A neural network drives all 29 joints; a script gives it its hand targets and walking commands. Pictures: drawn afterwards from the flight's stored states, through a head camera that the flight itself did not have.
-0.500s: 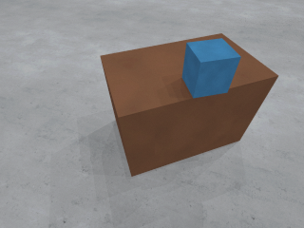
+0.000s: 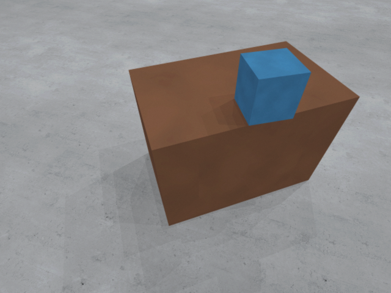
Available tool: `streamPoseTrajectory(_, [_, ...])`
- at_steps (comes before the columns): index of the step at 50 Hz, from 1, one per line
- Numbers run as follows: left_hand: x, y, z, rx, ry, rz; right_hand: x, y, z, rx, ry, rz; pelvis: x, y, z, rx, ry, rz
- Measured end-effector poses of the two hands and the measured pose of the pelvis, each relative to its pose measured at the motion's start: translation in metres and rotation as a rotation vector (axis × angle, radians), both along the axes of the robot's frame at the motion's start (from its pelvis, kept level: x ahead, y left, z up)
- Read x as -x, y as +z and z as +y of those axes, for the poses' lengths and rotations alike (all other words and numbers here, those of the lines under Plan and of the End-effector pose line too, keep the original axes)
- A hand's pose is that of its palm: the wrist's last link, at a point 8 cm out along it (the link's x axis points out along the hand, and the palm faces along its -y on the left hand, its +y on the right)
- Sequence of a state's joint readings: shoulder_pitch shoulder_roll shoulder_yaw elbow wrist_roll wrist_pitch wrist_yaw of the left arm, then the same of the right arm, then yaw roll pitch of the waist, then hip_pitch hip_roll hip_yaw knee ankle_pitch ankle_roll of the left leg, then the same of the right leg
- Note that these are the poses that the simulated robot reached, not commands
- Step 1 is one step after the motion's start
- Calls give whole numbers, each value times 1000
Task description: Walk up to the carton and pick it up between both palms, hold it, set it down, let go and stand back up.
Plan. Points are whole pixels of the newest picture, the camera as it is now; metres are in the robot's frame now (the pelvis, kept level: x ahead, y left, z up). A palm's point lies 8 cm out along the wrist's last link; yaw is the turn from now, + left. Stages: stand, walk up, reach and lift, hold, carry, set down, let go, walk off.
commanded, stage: stand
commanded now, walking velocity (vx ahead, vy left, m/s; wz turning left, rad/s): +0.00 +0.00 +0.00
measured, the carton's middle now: (267, 87) +0.80 -0.24 -0.05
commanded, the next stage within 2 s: walk up in 0.28 s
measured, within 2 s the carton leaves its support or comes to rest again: neither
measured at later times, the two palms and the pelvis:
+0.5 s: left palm out of the picture -0.03 +0.19 -0.15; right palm out of the picture -0.03 -0.19 -0.15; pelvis +0.01 +0.00 +0.00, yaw +0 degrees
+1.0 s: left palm out of the picture +0.12 +0.10 -0.15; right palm out of the picture +0.17 -0.44 -0.14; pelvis +0.10 -0.16 -0.03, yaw +7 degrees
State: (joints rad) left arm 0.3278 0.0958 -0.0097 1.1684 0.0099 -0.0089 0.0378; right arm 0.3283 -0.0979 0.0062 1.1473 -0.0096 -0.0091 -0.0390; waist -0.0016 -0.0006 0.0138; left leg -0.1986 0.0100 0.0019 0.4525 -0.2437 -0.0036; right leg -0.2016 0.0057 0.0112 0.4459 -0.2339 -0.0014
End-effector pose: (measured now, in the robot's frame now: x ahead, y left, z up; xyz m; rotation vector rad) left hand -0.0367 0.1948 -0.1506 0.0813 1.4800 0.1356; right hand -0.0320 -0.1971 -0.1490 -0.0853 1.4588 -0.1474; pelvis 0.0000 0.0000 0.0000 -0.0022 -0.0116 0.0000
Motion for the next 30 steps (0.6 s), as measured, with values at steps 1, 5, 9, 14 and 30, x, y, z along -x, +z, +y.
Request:
streamPoseTrajectory(1, [-1, 0, 0, 0, -1, -2, 0, 0, 0, 0, -1, 0, 0, 0, 0, -1, -1, 0])
streamPoseTrajectory(5, [-4, 0, -1, 3, -2, -4, 0, 0, 0, -2, -3, 3, -2, 0, 0, -1, 0, 2])
streamPoseTrajectory(9, [-4, -1, -2, 6, -1, -3, 2, 0, 3, -8, -2, 16, -3, 0, 0, -1, 1, 4])
streamPoseTrajectory(14, [-3, 0, -2, 6, 1, 7, 4, 0, 4, -13, -7, 24, -5, 0, -1, -1, -1, 4])
streamPoseTrajectory(30, [-37, -2, 20, -51, -12, -78, 8, 8, -26, 90, -11, -6, -14, -5, -18, 2, 39, 3])
